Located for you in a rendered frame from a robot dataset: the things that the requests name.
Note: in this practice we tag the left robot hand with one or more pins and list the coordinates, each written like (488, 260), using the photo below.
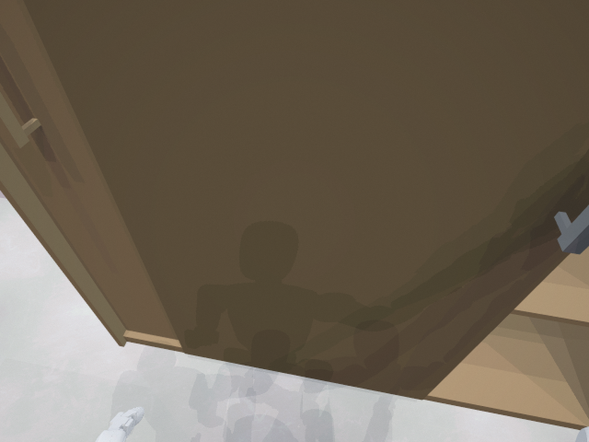
(121, 426)

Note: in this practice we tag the handle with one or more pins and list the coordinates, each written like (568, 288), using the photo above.
(574, 236)
(10, 129)

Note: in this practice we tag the wardrobe door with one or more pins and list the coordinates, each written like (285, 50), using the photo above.
(354, 191)
(59, 166)

